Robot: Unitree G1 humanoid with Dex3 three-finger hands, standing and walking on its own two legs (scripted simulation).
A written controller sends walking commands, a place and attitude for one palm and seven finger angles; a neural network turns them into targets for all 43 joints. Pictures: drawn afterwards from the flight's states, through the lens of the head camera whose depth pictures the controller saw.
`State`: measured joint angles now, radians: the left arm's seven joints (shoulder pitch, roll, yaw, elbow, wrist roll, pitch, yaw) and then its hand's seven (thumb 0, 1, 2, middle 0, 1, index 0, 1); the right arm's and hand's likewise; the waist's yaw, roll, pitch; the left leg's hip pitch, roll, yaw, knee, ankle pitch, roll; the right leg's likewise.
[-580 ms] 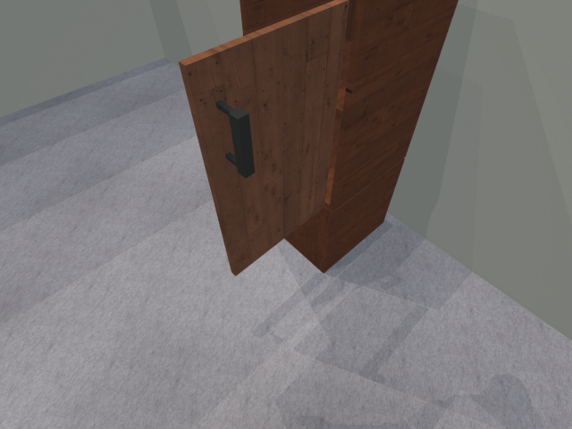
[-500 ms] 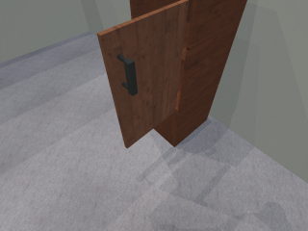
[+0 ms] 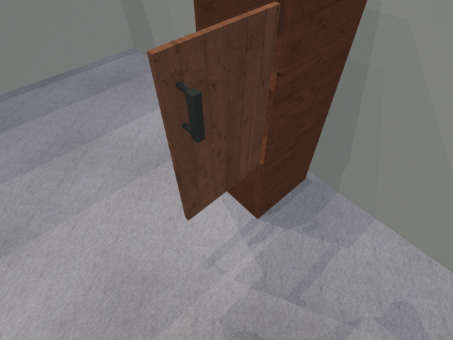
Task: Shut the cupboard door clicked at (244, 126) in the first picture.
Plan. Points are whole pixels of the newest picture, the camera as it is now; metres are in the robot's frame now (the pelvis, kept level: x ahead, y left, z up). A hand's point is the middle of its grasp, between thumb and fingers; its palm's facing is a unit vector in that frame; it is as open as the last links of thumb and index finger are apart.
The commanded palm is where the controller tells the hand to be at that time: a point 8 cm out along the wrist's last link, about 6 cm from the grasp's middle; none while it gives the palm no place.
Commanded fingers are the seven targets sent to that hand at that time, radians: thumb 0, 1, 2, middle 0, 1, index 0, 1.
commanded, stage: look at it before walking up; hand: left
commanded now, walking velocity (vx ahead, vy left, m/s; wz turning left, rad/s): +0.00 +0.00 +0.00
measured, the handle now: (189, 112) +0.54 +0.11 +0.10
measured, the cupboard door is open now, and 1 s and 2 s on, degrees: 92 92 92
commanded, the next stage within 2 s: walk to a spot facing it in 0.26 s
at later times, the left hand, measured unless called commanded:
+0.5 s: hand out of the picture +0.06 +0.23 -0.16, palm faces -0.03 -0.95 -0.32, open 7.3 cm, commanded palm none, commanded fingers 0.00 0.90 0.90 -0.20 -0.30 -0.20 -0.30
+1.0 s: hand out of the picture +0.07 +0.16 -0.18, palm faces -0.22 -0.93 -0.28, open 7.3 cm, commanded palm none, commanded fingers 0.00 0.90 0.90 -0.20 -0.30 -0.20 -0.30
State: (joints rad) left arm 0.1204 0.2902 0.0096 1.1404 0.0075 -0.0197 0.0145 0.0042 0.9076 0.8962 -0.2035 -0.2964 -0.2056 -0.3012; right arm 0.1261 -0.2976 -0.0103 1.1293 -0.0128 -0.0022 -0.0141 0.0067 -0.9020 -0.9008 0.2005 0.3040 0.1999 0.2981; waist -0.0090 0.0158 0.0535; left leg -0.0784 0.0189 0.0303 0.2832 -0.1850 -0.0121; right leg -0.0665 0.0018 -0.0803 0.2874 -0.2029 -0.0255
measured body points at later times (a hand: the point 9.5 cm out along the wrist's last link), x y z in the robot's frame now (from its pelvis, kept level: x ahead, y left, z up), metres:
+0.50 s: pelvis +0.00 +0.00 +0.00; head +0.02 -0.01 +0.45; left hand +0.07 +0.28 -0.14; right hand +0.05 -0.28 -0.15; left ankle -0.02 +0.13 -0.75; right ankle -0.03 -0.10 -0.75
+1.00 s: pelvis -0.04 -0.02 -0.02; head +0.02 -0.06 +0.43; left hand +0.08 +0.21 -0.16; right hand -0.04 -0.29 -0.18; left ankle -0.04 +0.13 -0.68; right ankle -0.05 -0.11 -0.75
